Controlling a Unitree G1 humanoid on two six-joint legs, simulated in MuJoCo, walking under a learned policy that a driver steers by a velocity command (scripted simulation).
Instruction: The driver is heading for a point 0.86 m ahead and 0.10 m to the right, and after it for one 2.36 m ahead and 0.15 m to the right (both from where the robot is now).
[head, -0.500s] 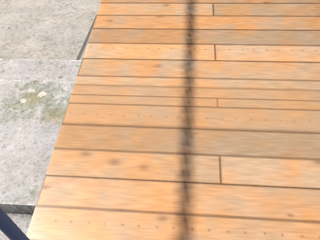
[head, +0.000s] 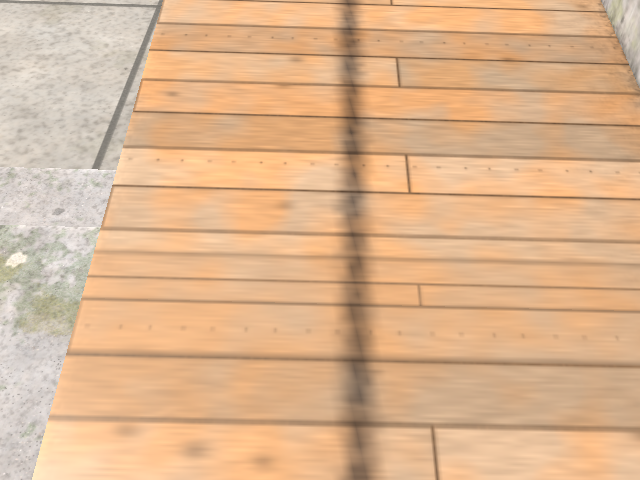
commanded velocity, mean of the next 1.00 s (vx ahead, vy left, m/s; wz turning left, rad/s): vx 0.50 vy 0.00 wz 0.00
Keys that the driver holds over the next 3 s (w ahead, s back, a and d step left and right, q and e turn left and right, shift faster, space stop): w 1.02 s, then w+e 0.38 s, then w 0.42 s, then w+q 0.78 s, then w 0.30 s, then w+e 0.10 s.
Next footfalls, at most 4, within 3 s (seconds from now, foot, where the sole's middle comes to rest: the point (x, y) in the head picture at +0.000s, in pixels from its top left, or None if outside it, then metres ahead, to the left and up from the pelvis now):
0.30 right None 0.36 -0.17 -0.74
0.84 left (285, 402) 0.67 0.07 -0.70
1.42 right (404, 278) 0.97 -0.22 -0.66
1.98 left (351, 160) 1.35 -0.11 -0.61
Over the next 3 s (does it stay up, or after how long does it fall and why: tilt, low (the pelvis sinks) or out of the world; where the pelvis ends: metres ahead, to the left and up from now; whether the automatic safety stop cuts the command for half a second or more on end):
stays up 1.65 -0.12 0.19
